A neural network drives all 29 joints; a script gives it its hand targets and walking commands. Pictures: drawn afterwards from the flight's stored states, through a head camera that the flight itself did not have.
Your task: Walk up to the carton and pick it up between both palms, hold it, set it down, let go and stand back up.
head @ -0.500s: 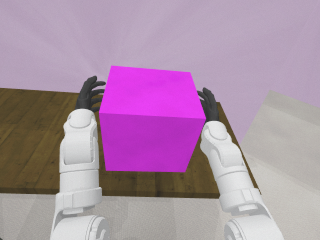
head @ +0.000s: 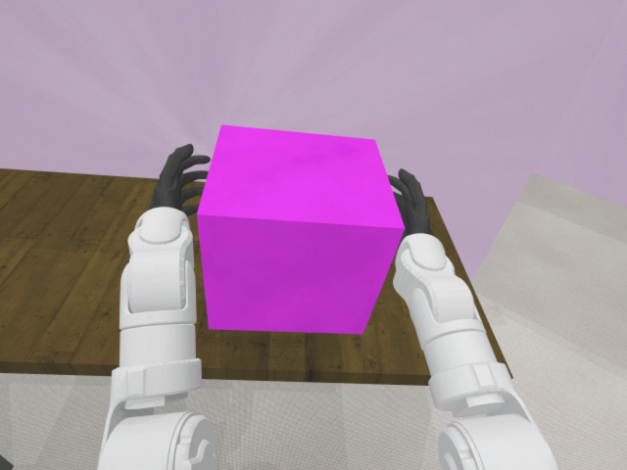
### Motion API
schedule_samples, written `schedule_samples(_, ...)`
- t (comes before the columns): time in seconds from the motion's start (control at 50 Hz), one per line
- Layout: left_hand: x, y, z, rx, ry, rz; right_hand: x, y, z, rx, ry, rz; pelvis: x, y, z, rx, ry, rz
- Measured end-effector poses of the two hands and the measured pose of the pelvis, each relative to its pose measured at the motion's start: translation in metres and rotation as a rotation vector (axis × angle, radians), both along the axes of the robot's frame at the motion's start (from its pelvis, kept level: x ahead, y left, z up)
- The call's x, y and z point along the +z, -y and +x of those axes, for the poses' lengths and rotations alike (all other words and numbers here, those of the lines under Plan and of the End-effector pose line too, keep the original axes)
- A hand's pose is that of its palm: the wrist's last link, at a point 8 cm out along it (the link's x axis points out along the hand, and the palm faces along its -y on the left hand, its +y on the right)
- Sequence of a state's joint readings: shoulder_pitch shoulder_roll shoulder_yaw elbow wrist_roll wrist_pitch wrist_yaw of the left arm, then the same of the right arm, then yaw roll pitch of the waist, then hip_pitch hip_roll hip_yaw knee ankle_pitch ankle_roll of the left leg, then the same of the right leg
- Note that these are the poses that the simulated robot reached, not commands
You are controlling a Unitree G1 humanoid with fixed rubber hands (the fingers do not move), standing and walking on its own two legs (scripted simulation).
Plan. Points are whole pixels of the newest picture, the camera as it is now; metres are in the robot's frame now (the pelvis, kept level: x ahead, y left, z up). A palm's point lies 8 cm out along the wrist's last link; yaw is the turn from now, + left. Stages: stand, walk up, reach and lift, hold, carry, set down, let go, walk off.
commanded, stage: hold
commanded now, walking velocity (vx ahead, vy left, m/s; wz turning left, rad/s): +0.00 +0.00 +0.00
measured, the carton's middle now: (293, 232) +0.39 +0.01 +0.16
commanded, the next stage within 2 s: none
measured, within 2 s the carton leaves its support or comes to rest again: neither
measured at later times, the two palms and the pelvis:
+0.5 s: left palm (169, 212) +0.37 +0.15 +0.20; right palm (409, 232) +0.37 -0.14 +0.18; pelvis +0.01 +0.00 +0.00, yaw +0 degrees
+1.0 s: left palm (170, 211) +0.37 +0.15 +0.20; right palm (412, 232) +0.37 -0.14 +0.18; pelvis +0.00 +0.00 +0.00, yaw +0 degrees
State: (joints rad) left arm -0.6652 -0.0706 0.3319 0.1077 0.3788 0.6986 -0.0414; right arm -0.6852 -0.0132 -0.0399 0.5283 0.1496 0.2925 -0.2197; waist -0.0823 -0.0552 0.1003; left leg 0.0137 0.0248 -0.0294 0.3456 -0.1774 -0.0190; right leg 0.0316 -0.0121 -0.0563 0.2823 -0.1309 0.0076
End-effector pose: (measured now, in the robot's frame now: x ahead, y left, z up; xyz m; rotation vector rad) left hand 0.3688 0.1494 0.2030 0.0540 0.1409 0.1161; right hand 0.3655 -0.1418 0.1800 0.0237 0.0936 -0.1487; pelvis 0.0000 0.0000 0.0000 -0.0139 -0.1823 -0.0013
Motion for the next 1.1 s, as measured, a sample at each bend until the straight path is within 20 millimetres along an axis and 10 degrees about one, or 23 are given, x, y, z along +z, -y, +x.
schedule_samples(1.1,-0.0003,-0.0007,-0.0026,0.007,0.0,-0.003,0.0017,-0.0006,-0.0002,0.008,0.003,-0.008,0.0001,0.0006,0.0029,0.004,0.011,0.0)
